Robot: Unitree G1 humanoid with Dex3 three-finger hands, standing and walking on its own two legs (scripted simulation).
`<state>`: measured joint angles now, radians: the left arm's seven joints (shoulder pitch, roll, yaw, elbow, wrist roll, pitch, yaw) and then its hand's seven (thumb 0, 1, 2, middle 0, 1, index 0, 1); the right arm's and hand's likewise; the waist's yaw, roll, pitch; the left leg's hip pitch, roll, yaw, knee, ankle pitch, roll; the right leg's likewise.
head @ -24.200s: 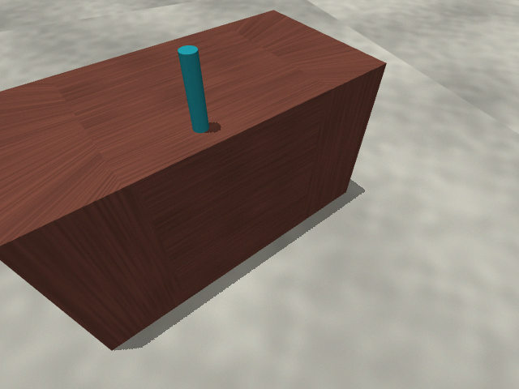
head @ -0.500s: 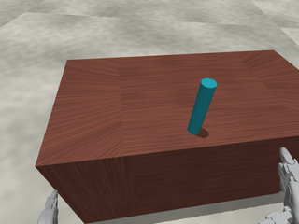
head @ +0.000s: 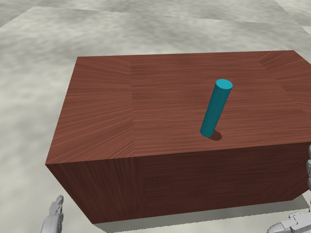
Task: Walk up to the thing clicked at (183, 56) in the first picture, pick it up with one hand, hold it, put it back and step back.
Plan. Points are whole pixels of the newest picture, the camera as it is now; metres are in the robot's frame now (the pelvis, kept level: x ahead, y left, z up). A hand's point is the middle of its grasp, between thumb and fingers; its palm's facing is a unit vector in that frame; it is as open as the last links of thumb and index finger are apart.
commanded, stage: home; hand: right
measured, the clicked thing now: (214, 111) +0.47 -0.19 +0.04
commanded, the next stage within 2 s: none
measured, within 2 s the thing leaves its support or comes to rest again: neither
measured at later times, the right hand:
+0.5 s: hand (217, 216) +0.20 -0.17 -0.11, palm faces +0.02 +0.98 -0.18, open 17.5 cm
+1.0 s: hand (232, 222) +0.18 -0.21 -0.13, palm faces -0.07 +0.95 -0.31, open 17.5 cm
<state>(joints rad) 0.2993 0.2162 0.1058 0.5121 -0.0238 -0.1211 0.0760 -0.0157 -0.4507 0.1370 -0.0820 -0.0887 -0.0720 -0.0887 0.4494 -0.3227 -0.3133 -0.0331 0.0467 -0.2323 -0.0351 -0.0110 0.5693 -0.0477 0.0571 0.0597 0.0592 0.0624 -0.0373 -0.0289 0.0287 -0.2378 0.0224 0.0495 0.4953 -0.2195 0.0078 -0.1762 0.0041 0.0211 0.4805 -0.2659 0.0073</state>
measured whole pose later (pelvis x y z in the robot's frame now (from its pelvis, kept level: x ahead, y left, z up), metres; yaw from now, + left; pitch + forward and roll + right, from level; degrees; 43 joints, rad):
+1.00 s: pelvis +0.04 -0.01 +0.00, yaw +1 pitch +0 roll +0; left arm 0.20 0.28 0.01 0.78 0.04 -0.01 0.01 0.00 0.90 0.90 -0.21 -0.30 -0.20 -0.30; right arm 0.20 -0.27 0.02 0.74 -0.03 -0.05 -0.02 -0.01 0.56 -0.04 0.06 0.05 0.06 0.05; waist 0.02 -0.01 0.01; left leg -0.25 0.02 0.03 0.52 -0.27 -0.01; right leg -0.18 0.00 0.00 0.51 -0.33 0.00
